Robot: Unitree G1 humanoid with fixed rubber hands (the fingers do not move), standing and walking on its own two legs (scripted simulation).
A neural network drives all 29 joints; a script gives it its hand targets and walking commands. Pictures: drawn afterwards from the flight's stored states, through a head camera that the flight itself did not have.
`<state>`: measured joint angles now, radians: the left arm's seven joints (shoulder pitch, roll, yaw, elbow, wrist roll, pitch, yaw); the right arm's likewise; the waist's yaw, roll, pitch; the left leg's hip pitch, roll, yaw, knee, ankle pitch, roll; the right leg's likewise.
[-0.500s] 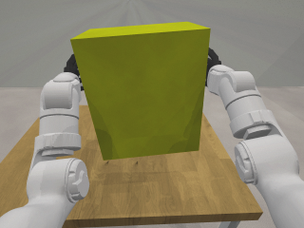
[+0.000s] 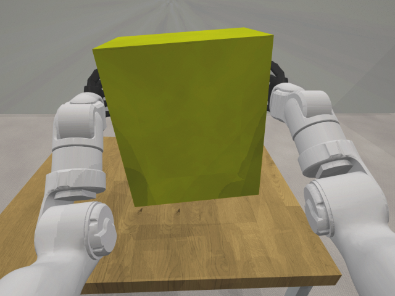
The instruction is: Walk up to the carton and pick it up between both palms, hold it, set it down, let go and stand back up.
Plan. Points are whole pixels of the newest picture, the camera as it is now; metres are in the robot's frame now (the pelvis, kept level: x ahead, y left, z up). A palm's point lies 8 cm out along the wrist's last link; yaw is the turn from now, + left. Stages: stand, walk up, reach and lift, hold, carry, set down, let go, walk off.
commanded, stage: hold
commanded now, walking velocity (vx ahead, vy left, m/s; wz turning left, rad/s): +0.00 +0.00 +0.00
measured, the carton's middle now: (189, 117) +0.38 +0.01 +0.28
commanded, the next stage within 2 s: set down in 0.40 s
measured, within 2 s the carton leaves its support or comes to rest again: neither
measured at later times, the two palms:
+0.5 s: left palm (95, 101) +0.37 +0.18 +0.30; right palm (275, 99) +0.37 -0.16 +0.32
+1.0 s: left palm (90, 108) +0.39 +0.20 +0.28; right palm (260, 121) +0.37 -0.14 +0.27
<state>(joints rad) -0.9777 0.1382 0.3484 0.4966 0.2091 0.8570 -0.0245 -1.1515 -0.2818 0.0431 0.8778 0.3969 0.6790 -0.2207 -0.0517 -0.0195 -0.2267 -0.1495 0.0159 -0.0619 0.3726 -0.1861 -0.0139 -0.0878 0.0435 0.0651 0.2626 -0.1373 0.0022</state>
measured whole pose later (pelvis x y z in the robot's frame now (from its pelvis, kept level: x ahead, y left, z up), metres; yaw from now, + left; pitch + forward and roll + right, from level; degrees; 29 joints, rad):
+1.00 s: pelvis +0.01 +0.03 +0.00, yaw +2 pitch -8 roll -1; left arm -0.90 0.10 0.38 0.38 0.33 0.65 -0.11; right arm -0.89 -0.14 -0.09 0.69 0.25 0.37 -0.20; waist -0.13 -0.08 -0.05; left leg -0.01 -0.04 -0.07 0.35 -0.19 0.03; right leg 0.08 -0.01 0.04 0.22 -0.15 0.04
